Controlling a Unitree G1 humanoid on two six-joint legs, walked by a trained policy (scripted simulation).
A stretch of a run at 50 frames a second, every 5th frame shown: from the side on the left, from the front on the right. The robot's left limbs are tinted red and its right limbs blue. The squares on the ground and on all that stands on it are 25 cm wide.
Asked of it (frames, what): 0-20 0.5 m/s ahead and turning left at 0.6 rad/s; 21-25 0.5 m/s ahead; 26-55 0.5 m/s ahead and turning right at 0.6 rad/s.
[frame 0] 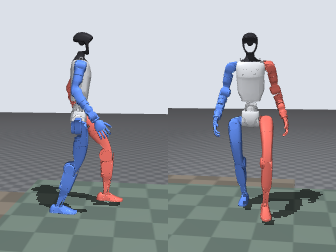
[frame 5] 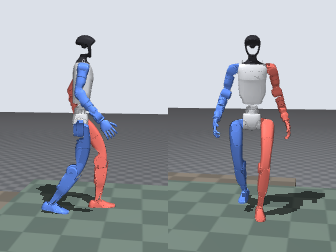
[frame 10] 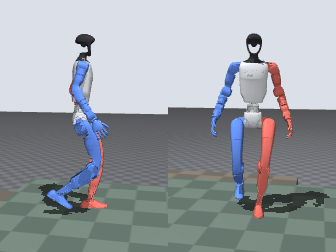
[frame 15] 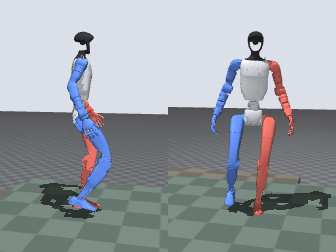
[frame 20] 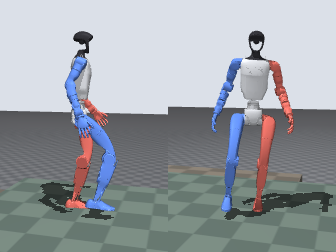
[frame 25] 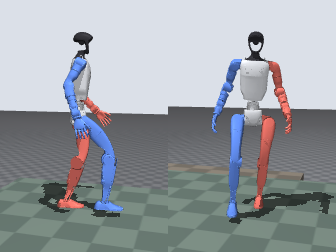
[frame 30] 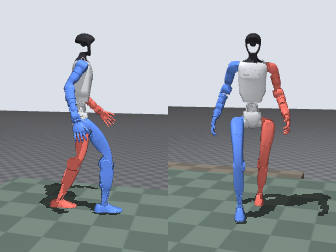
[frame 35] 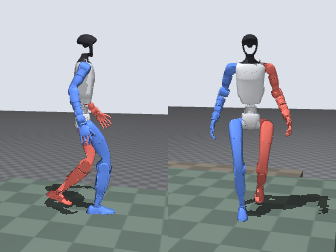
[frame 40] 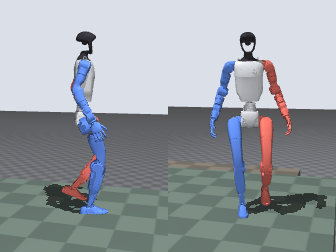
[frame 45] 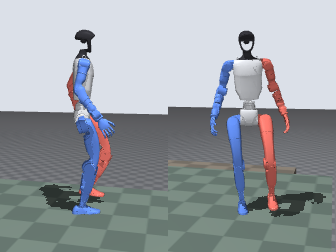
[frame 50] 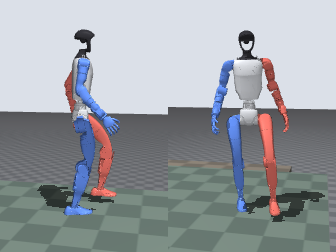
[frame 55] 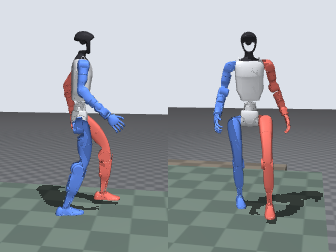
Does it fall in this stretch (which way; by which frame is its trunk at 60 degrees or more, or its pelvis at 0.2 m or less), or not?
no
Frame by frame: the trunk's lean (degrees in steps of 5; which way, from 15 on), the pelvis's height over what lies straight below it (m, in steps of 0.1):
0: 5, 0.8
5: 5, 0.7
10: 5, 0.8
15: 5, 0.8
20: 5, 0.8
25: 5, 0.8
30: 5, 0.8
35: 5, 0.8
40: 5, 0.8
45: 5, 0.8
50: 5, 0.8
55: 5, 0.8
